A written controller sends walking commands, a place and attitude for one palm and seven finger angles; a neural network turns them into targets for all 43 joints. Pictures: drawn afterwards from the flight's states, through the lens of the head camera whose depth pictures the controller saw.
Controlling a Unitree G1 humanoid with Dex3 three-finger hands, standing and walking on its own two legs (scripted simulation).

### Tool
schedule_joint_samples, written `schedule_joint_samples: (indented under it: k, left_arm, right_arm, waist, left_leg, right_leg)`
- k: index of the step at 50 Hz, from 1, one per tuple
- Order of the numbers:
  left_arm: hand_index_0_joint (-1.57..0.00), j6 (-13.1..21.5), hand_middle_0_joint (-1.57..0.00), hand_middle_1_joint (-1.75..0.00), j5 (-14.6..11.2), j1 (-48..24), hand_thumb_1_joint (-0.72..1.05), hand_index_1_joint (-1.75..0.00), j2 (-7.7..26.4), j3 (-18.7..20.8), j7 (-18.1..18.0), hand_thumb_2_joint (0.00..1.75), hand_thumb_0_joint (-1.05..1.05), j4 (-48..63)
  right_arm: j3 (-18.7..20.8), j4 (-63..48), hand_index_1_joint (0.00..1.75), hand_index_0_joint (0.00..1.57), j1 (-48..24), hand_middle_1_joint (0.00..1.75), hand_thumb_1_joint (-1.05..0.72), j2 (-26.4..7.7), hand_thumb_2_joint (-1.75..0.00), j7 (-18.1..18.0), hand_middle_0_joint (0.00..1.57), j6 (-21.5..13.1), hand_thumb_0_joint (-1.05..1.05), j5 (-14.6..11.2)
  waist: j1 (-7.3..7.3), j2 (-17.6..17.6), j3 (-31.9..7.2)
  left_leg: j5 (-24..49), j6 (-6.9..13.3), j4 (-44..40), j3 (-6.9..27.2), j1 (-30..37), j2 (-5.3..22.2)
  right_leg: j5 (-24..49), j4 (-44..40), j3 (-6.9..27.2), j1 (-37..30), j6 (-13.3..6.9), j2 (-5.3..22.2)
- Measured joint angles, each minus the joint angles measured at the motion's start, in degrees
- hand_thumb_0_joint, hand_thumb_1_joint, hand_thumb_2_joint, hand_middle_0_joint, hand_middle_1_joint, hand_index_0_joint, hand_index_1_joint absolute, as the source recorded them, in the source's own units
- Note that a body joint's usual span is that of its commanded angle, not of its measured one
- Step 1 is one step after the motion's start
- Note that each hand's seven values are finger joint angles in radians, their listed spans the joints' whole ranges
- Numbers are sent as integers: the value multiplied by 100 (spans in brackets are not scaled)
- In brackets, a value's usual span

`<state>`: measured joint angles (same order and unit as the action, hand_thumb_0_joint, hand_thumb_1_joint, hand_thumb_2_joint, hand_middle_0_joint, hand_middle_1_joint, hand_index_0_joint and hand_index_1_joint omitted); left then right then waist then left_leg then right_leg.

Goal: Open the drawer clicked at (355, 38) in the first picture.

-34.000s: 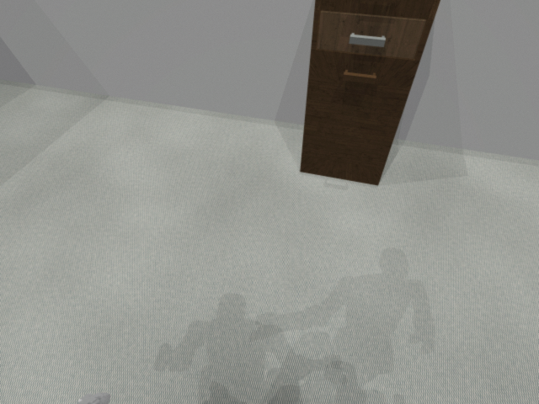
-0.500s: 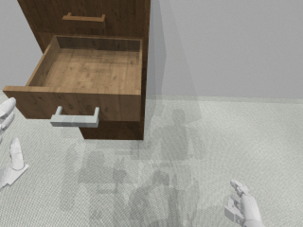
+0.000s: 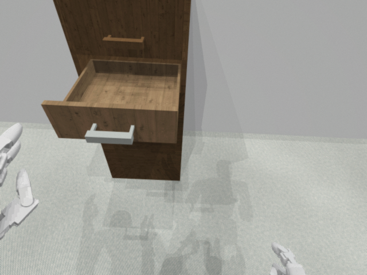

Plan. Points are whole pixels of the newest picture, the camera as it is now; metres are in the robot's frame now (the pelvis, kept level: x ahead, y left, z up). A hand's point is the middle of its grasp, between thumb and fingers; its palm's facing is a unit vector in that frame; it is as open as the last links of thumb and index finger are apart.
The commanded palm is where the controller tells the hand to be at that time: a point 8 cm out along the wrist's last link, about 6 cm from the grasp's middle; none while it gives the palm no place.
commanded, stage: stop stepping back and stand still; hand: left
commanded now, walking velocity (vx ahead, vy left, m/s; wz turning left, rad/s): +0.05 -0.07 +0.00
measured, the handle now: (111, 132) +0.51 +0.23 +0.00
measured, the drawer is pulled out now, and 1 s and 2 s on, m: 0.30 0.30 0.30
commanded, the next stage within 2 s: let the arm hang, fingers relaxed in 0.08 s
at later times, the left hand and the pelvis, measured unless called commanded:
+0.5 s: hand out of the picture +0.04 +0.16 -0.17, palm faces +0.10 -0.98 -0.19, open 6.9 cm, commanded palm none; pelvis -0.01 -0.02 -0.01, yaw +2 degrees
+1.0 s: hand out of the picture -0.03 +0.15 -0.16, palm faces +0.06 -0.98 -0.19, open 7.4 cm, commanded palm none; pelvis -0.02 -0.02 +0.01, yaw +1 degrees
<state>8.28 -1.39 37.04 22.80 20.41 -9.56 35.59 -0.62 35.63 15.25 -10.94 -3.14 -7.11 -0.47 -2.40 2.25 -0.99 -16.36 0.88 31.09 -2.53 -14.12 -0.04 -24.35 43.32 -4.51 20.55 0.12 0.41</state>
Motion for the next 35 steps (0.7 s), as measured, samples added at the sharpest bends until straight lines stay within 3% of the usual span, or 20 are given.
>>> schedule_joint_samples:
  k: [2, 3, 6, 9, 10, 11, 13, 15, 18, 21, 23, 29, 35]
  left_arm:
    - [-21, 59, -21, -30, -26, 43, 89, -30, 163, 124, 9, 89, 1, 74]
    - [-21, 114, -21, -30, -34, 1, 89, -30, 199, 178, 24, 89, 1, 62]
    - [-22, 197, -21, -30, -95, -175, 88, -30, 98, 179, 75, 89, 1, -89]
    - [-22, 187, -21, -30, -129, -169, 89, -30, -107, 90, 76, 89, 1, -155]
    - [-21, 257, -21, -30, 25, -305, 89, -30, -131, -37, 149, 89, 1, -450]
    - [-21, 199, -21, -30, 162, -573, 89, -30, -178, -251, 283, 89, 0, -968]
    - [-21, -202, -21, -30, 261, -1178, 89, -30, -405, -702, 521, 90, 0, -2383]
    - [-20, -699, -20, -30, 286, -1737, 90, -30, -667, -1011, 656, 90, 0, -4030]
    - [-20, -1202, -20, -30, 293, -2159, 90, -30, -1063, -1416, 763, 90, 0, -6203]
    - [-20, -1270, -20, -30, 282, -2099, 91, -30, -1418, -1885, 885, 89, 0, -7611]
    - [-20, -1150, -20, -30, 169, -2047, 95, -30, -1579, -1826, 795, 89, -2, -8138]
    - [-21, -1076, -21, -30, 182, -2078, 100, -30, -1270, -1797, 813, 89, -4, -9137]
    - [-21, -1011, -21, -30, 162, -1976, 95, -30, -1272, -1860, 816, 89, -2, -9758]
  right_arm:
    - [-72, -15, 30, 20, 24, 30, -90, 37, -90, 24, 20, -9, 1, -18]
    - [-95, -1, 30, 20, -13, 30, -90, 39, -90, 33, 20, 11, 1, -21]
    - [-74, 104, 30, 20, -142, 30, -90, 7, -90, 65, 21, 138, 1, -54]
    - [-20, 148, 30, 20, -207, 30, -90, -32, -90, 90, 21, 257, 1, -68]
    - [59, 254, 30, 20, -208, 30, -90, -65, -90, 189, 21, 155, 1, -32]
    - [146, 371, 30, 20, -207, 30, -90, -135, -90, 286, 21, 105, 1, 9]
    - [221, 612, 30, 20, -253, 30, -90, -285, -90, 355, 21, 236, 1, 82]
    - [179, 857, 30, 20, -341, 30, -90, -293, -90, 341, 20, 436, 1, 187]
    - [65, 1105, 30, 20, -387, 30, -91, -211, -90, 309, 20, 621, 1, 241]
    - [50, 1318, 30, 20, -328, 30, -91, -67, -90, 259, 20, 789, 1, 171]
    - [82, 1483, 30, 20, -199, 30, -91, 37, -90, 225, 20, 840, 1, 148]
    - [86, 2177, 30, 20, 264, 30, -92, 243, -90, 144, 20, 914, 0, 168]
    - [77, 2589, 30, 20, 543, 30, -91, 270, -90, 115, 20, 903, 0, 141]
  waist:
    - [20, -23, 9]
    - [51, -62, 48]
    - [76, -279, 95]
    - [79, -313, 59]
    - [77, -318, -7]
    - [97, -370, -78]
    - [125, -496, -231]
    - [113, -411, -221]
    - [93, -349, -16]
    - [28, -309, 220]
    - [39, -271, 369]
    - [225, -158, 554]
    - [220, -314, 583]
  left_leg:
    - [-26, -41, 78, 25, -38, 11]
    - [-73, -66, 183, 29, -80, 41]
    - [-320, -28, 465, 161, -193, 121]
    - [-425, 34, 701, 177, -269, 61]
    - [-257, 35, 687, 154, -321, 39]
    - [74, 30, 606, 169, -342, 19]
    - [-349, 30, 548, 217, -375, -68]
    - [-436, 44, 696, 174, -454, -225]
    - [-378, -4, 694, 106, -310, -209]
    - [-551, -35, 660, 197, -184, -98]
    - [-518, -24, 613, 336, -151, -24]
    - [40, -170, -74, 409, 146, 58]
    - [309, -136, -535, 362, 311, 46]
  right_leg:
    - [316, -797, -76, -348, 3, -29]
    - [743, -1061, -97, -435, -115, -66]
    - [971, -1174, -188, -478, -392, -201]
    - [993, -1340, -175, -532, -425, -220]
    - [980, -1291, -197, -459, -410, -174]
    - [906, -1114, -236, -334, -385, -118]
    - [632, -603, -267, -12, -304, -13]
    - [468, -231, -62, 162, -226, 73]
    - [429, -166, 20, 72, -405, 37]
    - [600, -502, -30, -166, -447, -117]
    - [746, -765, -130, -301, -497, -232]
    - [1178, -1549, -179, -663, -515, -335]
    - [1467, -2028, -124, -828, -498, -339]
